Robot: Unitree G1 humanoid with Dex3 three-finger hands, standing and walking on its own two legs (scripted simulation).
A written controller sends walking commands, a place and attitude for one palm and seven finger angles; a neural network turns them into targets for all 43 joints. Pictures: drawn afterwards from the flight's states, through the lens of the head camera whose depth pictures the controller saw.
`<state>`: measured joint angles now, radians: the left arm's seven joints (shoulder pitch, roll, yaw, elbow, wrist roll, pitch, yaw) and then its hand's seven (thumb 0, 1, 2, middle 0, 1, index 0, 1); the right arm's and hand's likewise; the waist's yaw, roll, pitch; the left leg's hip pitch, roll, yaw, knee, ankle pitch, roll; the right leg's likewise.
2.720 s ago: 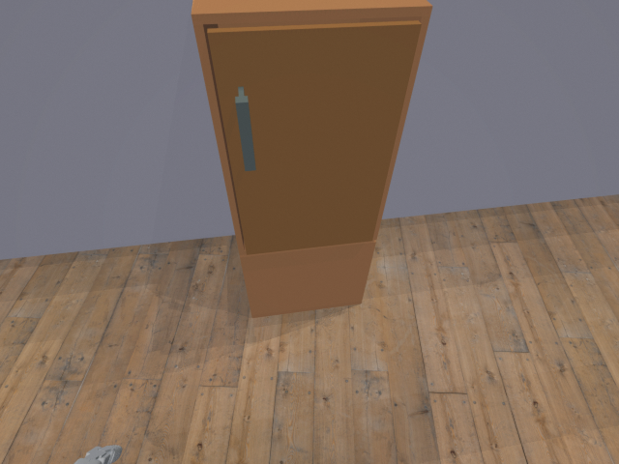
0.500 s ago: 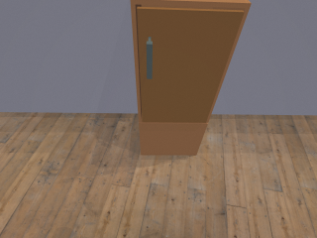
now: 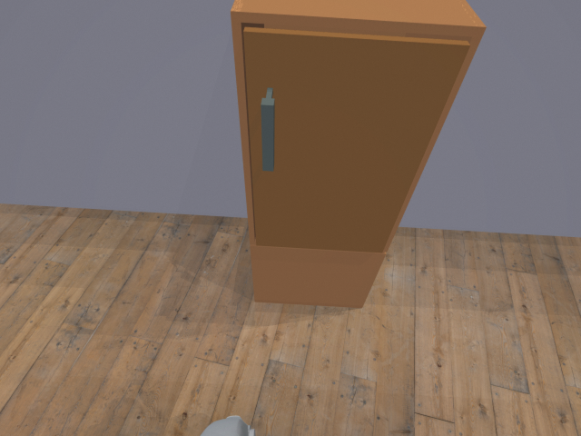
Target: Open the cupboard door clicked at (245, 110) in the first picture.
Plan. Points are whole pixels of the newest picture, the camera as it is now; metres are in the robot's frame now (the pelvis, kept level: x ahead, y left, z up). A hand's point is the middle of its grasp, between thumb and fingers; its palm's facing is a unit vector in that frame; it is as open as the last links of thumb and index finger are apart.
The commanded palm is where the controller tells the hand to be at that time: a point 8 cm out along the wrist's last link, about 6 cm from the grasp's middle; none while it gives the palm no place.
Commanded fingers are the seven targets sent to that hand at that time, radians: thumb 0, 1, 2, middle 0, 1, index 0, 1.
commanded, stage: come to a stop and stand still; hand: left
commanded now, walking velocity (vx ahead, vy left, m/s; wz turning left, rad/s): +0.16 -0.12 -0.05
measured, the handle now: (269, 130) +0.62 +0.10 +0.06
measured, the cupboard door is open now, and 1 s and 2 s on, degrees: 0 0 0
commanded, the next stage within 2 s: none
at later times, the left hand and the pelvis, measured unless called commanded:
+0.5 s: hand out of the picture +0.12 +0.14 -0.16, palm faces +0.02 -0.96 -0.27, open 7.3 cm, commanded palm none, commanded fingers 0.00 0.90 0.90 -0.20 -0.30 -0.20 -0.30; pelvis +0.06 -0.05 +0.00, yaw -1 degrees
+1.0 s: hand out of the picture +0.05 +0.19 -0.17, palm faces +0.04 -0.97 -0.24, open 7.4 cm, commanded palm none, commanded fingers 0.00 0.90 0.90 -0.20 -0.30 -0.20 -0.30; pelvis +0.02 +0.00 +0.00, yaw +0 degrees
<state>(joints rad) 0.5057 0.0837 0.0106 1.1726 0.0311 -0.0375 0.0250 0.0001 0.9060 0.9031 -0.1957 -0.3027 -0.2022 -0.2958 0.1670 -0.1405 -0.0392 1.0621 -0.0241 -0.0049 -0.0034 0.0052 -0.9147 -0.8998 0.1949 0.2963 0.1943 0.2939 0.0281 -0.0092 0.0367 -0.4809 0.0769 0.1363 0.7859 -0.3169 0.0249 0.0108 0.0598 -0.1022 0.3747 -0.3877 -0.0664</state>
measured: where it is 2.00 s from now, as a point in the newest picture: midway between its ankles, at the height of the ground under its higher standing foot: outside the picture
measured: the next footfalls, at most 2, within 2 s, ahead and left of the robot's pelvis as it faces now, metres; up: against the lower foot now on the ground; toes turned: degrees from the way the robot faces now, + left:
left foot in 0.06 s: +0.13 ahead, +0.10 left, +0.00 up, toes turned +8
right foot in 0.42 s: +0.13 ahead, -0.16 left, +0.00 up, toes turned +1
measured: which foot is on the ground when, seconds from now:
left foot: up 0.00-0.04, down 0.06-0.42, up 0.44-0.76, down 0.78-1.00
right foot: down 0.00-0.06, up 0.08-0.40, down 0.42-1.00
